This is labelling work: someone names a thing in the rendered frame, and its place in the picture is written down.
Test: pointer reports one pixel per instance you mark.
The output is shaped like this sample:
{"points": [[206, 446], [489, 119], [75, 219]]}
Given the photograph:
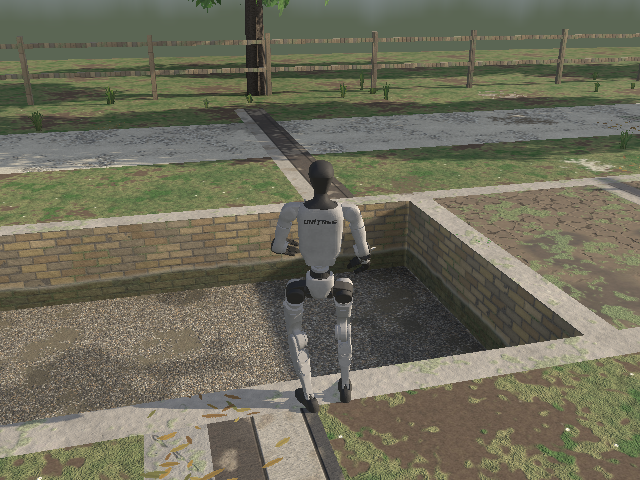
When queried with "robot left hand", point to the robot left hand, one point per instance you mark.
{"points": [[291, 250]]}

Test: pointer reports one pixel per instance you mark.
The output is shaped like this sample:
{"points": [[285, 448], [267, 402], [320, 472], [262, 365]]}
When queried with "robot right shin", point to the robot right shin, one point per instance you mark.
{"points": [[345, 357]]}

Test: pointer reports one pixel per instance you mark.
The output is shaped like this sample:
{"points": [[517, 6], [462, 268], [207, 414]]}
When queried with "humanoid robot head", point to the humanoid robot head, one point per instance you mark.
{"points": [[321, 174]]}

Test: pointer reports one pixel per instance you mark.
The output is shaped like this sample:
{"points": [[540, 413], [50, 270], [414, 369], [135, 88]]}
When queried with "robot right upper arm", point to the robot right upper arm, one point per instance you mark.
{"points": [[353, 215]]}

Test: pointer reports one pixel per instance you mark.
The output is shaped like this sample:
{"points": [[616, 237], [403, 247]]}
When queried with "robot left upper arm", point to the robot left upper arm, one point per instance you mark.
{"points": [[288, 213]]}

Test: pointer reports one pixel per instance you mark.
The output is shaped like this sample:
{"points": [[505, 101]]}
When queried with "robot right forearm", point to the robot right forearm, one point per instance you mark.
{"points": [[365, 259]]}

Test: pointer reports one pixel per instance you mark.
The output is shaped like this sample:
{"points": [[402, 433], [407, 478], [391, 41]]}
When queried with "robot right hand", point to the robot right hand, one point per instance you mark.
{"points": [[354, 262]]}

